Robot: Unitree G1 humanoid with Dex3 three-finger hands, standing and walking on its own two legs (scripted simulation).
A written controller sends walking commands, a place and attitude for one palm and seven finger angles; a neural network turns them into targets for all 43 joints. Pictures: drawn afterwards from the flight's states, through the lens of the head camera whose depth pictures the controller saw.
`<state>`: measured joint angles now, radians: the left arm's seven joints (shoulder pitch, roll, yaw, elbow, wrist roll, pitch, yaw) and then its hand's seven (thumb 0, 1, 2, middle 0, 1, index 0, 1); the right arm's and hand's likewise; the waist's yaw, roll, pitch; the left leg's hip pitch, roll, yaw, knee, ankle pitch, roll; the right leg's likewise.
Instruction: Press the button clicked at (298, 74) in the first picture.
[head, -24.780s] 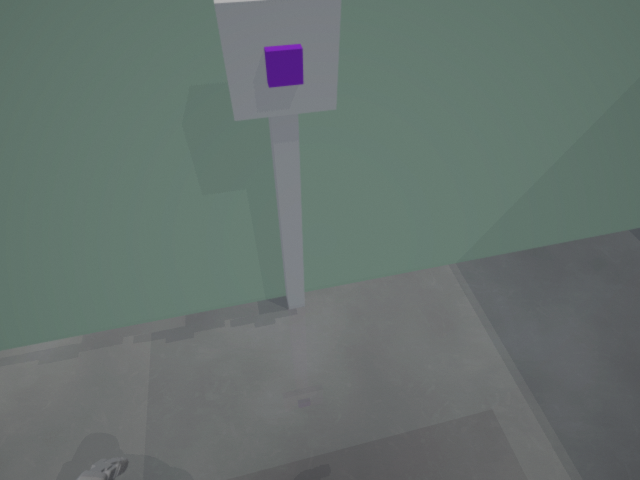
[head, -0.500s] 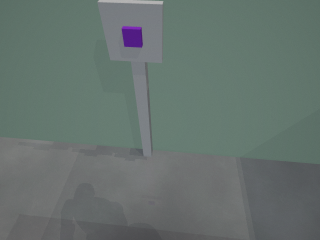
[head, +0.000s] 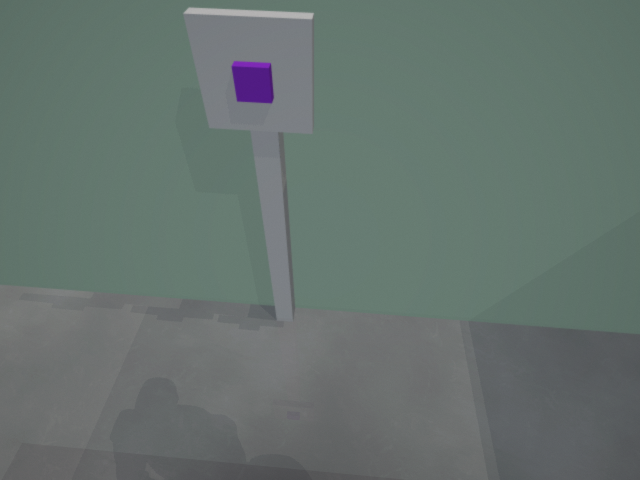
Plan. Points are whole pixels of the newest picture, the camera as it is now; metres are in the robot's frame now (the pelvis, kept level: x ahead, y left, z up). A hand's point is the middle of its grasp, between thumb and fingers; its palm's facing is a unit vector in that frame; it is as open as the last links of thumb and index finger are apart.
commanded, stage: stand and wait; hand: left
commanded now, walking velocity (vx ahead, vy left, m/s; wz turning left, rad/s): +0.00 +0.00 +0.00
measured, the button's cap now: (253, 81) +0.73 +0.16 +0.14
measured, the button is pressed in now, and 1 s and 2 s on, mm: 0 0 0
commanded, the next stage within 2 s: none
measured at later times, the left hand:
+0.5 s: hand out of the picture +0.02 +0.18 -0.17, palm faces +0.03 -0.97 -0.23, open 7.4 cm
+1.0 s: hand out of the picture +0.07 +0.20 -0.16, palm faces +0.01 -0.96 -0.28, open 7.4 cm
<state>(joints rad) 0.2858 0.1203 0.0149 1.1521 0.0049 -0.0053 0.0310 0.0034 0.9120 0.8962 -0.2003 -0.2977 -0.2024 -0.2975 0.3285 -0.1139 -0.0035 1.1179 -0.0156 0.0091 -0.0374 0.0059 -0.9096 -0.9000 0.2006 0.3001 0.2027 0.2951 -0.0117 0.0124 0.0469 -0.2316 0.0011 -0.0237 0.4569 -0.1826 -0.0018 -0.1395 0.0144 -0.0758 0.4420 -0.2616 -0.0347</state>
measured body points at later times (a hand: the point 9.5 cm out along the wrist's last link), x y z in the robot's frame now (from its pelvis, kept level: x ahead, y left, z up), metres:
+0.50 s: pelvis +0.01 -0.01 +0.00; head +0.02 -0.02 +0.45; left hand +0.02 +0.23 -0.15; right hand +0.02 -0.24 -0.16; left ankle +0.04 +0.12 -0.74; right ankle -0.01 -0.10 -0.74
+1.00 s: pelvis +0.02 -0.02 +0.01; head +0.04 -0.03 +0.45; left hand +0.07 +0.25 -0.14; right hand +0.06 -0.28 -0.15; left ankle +0.04 +0.12 -0.74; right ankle -0.01 -0.10 -0.74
